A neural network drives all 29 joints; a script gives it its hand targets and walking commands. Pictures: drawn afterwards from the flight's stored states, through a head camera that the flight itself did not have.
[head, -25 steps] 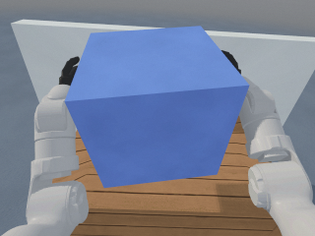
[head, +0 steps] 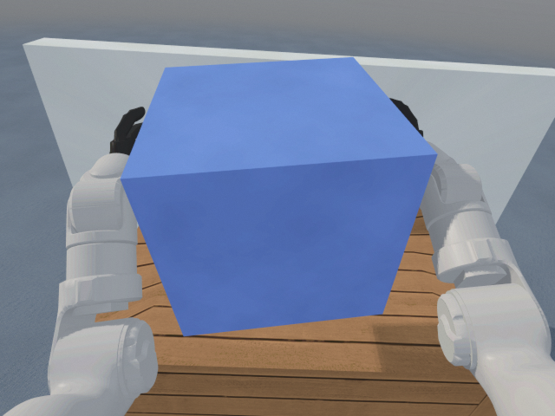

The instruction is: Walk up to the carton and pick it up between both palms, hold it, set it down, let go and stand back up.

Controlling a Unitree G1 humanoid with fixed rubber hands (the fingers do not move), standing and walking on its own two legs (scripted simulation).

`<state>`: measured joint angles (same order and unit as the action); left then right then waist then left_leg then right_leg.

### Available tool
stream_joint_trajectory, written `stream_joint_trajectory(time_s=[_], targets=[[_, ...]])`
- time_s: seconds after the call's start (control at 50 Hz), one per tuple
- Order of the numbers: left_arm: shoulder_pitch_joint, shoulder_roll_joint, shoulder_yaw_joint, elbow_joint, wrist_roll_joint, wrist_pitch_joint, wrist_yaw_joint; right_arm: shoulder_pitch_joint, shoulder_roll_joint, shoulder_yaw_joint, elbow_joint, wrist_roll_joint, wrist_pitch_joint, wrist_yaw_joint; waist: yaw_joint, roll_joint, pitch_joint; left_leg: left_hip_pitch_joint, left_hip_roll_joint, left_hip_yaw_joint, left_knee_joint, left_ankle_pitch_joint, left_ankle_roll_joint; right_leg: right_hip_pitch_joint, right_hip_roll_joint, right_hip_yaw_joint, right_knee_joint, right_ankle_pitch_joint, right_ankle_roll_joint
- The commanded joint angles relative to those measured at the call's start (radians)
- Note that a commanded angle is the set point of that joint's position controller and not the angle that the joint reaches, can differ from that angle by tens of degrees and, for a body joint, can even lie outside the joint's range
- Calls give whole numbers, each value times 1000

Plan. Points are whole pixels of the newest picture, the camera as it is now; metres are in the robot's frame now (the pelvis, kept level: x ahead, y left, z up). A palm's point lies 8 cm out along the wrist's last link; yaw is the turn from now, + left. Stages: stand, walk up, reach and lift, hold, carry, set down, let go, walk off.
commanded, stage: hold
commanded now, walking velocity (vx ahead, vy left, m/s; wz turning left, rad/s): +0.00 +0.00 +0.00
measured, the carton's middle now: (272, 189) +0.37 +0.00 +0.21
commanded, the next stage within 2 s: none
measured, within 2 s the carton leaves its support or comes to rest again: neither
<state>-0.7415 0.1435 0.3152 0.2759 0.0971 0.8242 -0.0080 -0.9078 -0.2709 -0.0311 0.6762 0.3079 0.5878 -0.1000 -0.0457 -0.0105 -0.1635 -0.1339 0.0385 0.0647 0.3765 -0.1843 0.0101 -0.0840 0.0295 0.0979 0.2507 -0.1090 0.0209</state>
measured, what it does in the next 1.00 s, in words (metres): stands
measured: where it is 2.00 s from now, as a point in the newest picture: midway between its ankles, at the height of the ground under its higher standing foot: outside the picture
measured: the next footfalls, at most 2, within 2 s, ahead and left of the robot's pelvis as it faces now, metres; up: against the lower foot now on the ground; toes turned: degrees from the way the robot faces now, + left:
none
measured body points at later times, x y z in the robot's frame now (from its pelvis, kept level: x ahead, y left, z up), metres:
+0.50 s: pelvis +0.00 +0.00 +0.00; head -0.09 +0.02 +0.44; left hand +0.37 +0.20 +0.26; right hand +0.39 -0.18 +0.28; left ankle +0.02 +0.11 -0.75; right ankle +0.02 -0.14 -0.75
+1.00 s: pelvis +0.01 +0.00 +0.00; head -0.08 +0.02 +0.44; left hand +0.38 +0.20 +0.25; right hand +0.39 -0.18 +0.28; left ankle +0.02 +0.11 -0.75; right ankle +0.02 -0.14 -0.75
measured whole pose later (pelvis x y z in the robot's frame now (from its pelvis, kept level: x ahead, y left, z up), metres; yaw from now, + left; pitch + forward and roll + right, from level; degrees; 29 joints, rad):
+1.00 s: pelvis +0.01 +0.00 +0.00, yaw +0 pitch -3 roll -1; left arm -0.74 0.15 0.32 0.26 0.10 0.82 -0.01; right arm -0.91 -0.27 -0.03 0.66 0.31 0.59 -0.10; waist -0.05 -0.01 -0.16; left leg -0.13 0.04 0.06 0.38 -0.19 0.01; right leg -0.08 0.03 0.10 0.25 -0.11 0.02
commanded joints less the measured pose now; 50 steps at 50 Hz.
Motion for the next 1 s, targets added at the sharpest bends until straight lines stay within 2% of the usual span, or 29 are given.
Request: stream_joint_trajectory(time_s=[0.0,0.02,0.04,0.06,0.08,0.1,0.12,0.16,0.22,0.26,0.28,0.32,0.38,0.5,0.54,0.64,0.68,0.74,0.86,0.9,0.92,0.98], targets=[[-764,-534,-448,-122,-177,-74,-152,-770,587,241,-279,139,-57,168,-3,23,-290,16,-34,-80,-120,68,-43,88,45,-56,-23,81,-47],[-755,-544,-460,-134,-183,-73,-152,-778,590,256,-293,152,-60,166,2,25,-310,33,-35,-82,-110,108,-46,92,44,-52,-22,107,-46],[-737,-543,-463,-138,-181,-69,-151,-768,588,255,-312,153,-59,162,-6,22,-304,42,-35,-82,-103,133,-47,99,47,-55,-20,125,-44],[-726,-529,-450,-132,-173,-65,-153,-766,589,262,-309,160,-55,157,8,19,-296,45,-40,-79,-100,149,-43,103,48,-53,-23,130,-43],[-729,-540,-468,-163,-185,-67,-153,-756,578,264,-333,164,-55,154,-8,25,-325,64,-40,-81,-88,181,-50,105,51,-58,-17,155,-41],[-727,-534,-463,-174,-184,-68,-154,-755,578,270,-343,171,-52,151,-6,20,-335,78,-44,-79,-82,207,-49,105,54,-61,-12,174,-39],[-734,-528,-466,-179,-188,-66,-153,-755,584,278,-345,180,-49,147,1,26,-337,82,-47,-78,-76,206,-50,100,51,-55,-15,165,-37],[-713,-530,-472,-209,-184,-62,-154,-737,573,286,-372,193,-44,141,-6,33,-362,113,-47,-81,-61,261,-56,106,55,-56,-8,209,-37],[-713,-524,-468,-225,-189,-57,-156,-734,573,291,-402,207,-34,135,-1,20,-369,117,-49,-83,-57,284,-51,113,58,-58,-2,227,-31],[-715,-518,-458,-211,-175,-52,-156,-728,568,288,-373,208,-28,135,4,34,-340,104,-51,-81,-63,257,-54,97,56,-56,-7,194,-35],[-712,-527,-469,-218,-185,-51,-156,-734,564,285,-392,205,-30,135,-4,34,-351,110,-47,-84,-59,270,-58,103,58,-57,-6,207,-37],[-692,-508,-438,-164,-164,-42,-166,-723,547,268,-347,188,-16,134,-7,11,-301,88,-47,-81,-73,231,-50,96,55,-54,-17,173,-37],[-709,-519,-450,-190,-166,-42,-171,-720,547,262,-347,191,-18,136,-10,41,-310,81,-44,-80,-75,217,-61,105,52,-47,-16,170,-45],[-747,-517,-435,-137,-162,-47,-174,-761,559,242,-301,160,-25,153,-5,31,-276,21,-39,-80,-114,93,-47,88,45,-47,-23,83,-50],[-733,-510,-416,-86,-153,-43,-176,-781,558,233,-285,146,-25,155,0,13,-250,-3,-38,-77,-127,40,-35,84,43,-49,-28,49,-47],[-763,-520,-432,-98,-158,-50,-176,-786,559,224,-261,130,-34,165,-4,35,-258,-29,-30,-80,-142,1,-40,98,42,-48,-23,42,-54],[-759,-530,-444,-118,-161,-52,-173,-772,566,229,-267,134,-37,165,-9,38,-267,-9,-30,-77,-133,26,-46,94,44,-50,-21,59,-53],[-748,-523,-431,-109,-160,-55,-169,-784,569,236,-282,140,-42,165,3,25,-276,-16,-32,-79,-134,30,-36,103,44,-46,-22,61,-51],[-713,-513,-430,-124,-154,-49,-170,-752,565,259,-291,161,-37,155,4,12,-280,40,-41,-78,-104,128,-45,102,49,-49,-27,113,-45],[-701,-525,-446,-147,-160,-47,-169,-748,565,262,-316,171,-37,150,4,24,-291,56,-39,-77,-96,170,-52,104,51,-47,-25,146,-48],[-705,-530,-456,-163,-164,-48,-170,-735,562,262,-323,171,-38,148,-8,29,-297,62,-39,-79,-89,183,-59,113,52,-49,-21,153,-49],[-689,-514,-445,-176,-159,-43,-171,-722,554,265,-333,184,-31,141,-3,30,-310,90,-43,-76,-77,228,-59,111,51,-50,-17,183,-43]])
